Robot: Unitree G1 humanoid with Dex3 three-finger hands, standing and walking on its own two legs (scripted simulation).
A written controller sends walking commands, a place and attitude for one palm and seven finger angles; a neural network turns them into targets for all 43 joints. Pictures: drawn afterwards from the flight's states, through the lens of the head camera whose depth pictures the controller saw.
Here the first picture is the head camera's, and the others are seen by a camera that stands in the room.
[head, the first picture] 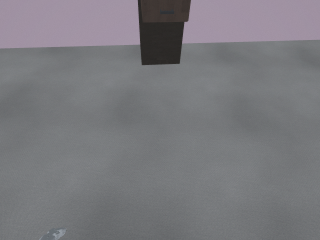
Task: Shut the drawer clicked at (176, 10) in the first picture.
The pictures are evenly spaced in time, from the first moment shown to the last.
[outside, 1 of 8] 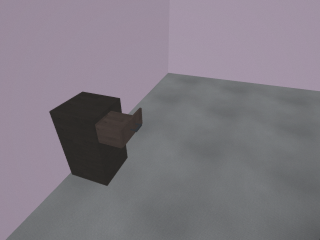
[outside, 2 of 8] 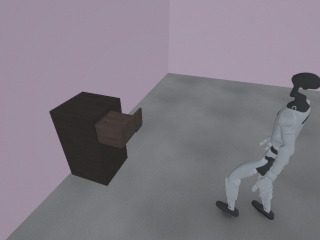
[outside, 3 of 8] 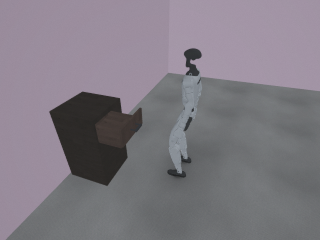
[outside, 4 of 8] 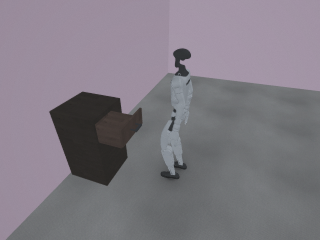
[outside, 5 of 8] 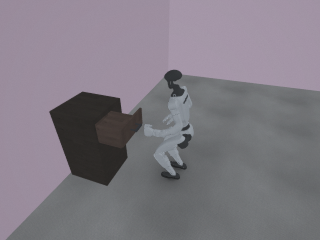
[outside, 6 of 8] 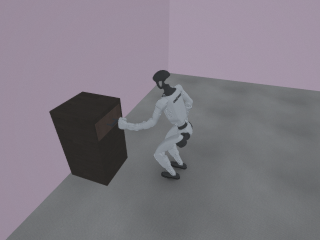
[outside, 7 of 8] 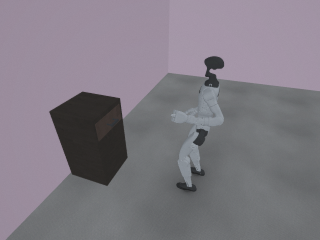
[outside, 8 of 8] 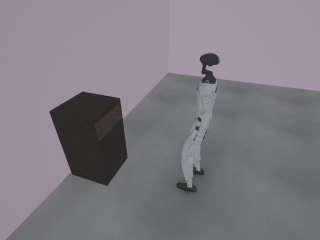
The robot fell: no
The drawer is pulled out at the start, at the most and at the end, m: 0.24 0.24 0.00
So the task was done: yes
